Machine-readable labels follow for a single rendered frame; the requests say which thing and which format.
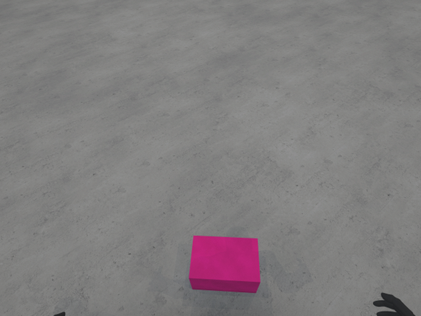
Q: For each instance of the robot right hand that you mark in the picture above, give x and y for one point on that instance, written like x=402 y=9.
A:
x=392 y=302

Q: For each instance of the carton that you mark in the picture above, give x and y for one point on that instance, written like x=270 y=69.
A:
x=225 y=264

